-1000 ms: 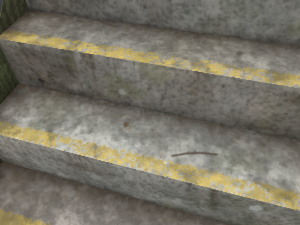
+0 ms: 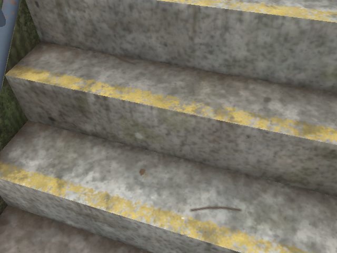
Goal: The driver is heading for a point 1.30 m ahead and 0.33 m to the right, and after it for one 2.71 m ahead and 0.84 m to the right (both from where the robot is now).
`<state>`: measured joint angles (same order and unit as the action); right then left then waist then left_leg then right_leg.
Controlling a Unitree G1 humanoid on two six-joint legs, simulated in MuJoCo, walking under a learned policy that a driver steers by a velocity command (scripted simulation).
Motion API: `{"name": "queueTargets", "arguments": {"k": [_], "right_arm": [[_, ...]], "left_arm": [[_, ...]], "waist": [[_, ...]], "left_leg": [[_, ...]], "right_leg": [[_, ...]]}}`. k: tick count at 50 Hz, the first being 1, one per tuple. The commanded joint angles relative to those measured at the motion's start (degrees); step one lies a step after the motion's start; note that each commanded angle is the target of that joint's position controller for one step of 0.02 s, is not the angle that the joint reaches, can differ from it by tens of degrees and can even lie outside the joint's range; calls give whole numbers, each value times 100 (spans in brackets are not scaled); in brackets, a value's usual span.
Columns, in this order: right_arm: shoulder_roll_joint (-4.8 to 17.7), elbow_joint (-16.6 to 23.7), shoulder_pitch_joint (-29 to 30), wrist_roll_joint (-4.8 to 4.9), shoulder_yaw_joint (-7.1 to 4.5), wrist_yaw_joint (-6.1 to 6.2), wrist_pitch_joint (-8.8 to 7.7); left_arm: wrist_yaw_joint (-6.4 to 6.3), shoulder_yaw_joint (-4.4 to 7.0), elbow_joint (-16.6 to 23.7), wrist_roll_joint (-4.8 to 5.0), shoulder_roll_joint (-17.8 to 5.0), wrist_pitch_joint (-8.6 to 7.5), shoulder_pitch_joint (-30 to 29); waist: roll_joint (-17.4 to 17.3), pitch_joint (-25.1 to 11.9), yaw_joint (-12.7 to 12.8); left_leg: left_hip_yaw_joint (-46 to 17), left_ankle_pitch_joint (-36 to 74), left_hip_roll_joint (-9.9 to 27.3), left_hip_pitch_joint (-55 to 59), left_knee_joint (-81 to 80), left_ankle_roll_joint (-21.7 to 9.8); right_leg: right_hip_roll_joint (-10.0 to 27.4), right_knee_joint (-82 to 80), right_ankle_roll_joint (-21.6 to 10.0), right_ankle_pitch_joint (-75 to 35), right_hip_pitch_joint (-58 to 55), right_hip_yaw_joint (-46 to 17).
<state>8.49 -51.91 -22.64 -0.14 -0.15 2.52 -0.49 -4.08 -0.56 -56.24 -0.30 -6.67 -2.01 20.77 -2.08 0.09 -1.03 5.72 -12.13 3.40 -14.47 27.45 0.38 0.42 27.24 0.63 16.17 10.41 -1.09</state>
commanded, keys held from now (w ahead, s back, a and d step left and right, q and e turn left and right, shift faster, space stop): no key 0.82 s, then w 0.18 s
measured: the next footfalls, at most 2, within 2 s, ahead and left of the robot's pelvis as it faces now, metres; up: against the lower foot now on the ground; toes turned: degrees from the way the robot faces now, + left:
right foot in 1.54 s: +0.29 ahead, -0.09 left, +0.22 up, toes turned -5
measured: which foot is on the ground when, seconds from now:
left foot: down 0.00-1.00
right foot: down 0.00-1.00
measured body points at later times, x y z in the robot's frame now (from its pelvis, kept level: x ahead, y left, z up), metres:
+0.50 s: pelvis +0.00 +0.02 +0.00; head +0.01 +0.01 +0.45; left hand +0.00 +0.23 -0.15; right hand +0.00 -0.20 -0.15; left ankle +0.03 +0.12 -0.74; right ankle -0.02 -0.13 -0.74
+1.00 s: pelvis +0.02 +0.02 +0.00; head +0.01 +0.01 +0.45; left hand +0.01 +0.25 -0.15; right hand +0.00 -0.21 -0.16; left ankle +0.03 +0.12 -0.74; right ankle -0.02 -0.13 -0.74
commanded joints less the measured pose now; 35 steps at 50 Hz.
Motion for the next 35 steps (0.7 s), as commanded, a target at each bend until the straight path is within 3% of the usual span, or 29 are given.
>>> {"name": "queueTargets", "arguments": {"k": [1,6,7,11,12,35], "right_arm": [[380,185,-424,-4,-67,13,-26],[346,193,-428,13,-57,9,-40],[235,159,-490,-23,-7,24,-39],[286,171,-478,-19,-8,30,-51],[370,155,-529,-28,-31,22,-90],[351,120,-616,-9,-33,1,-125]], "left_arm": [[-4,97,108,13,-461,-68,386],[8,97,66,1,-404,-72,457],[9,93,104,52,-376,-81,415],[9,90,73,36,-365,-77,483],[6,102,61,75,-388,-81,497],[34,90,-58,51,-368,-71,622]], "waist": [[199,459,-13],[214,462,-2],[211,401,17],[188,424,38],[187,431,30],[175,487,37]], "left_leg": [[-489,-162,459,28,-553,-291],[-497,-115,470,58,-584,-313],[-509,-58,491,88,-580,-318],[-514,-13,497,99,-615,-324],[-509,19,493,133,-640,-332],[-522,164,519,325,-783,-379]], "right_leg": [[517,-659,-403,-319,548,-497],[526,-651,-390,-370,556,-484],[509,-658,-387,-465,494,-474],[525,-641,-377,-536,467,-457],[522,-667,-430,-564,439,-492],[576,-673,-372,-550,449,-420]]}}
Velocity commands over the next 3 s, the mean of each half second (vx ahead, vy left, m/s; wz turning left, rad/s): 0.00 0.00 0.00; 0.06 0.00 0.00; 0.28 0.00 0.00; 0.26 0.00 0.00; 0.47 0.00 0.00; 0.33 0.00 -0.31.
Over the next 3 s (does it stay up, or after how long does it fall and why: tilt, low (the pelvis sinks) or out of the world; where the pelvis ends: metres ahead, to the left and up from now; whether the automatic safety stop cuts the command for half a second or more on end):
stays up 0.19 0.09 0.14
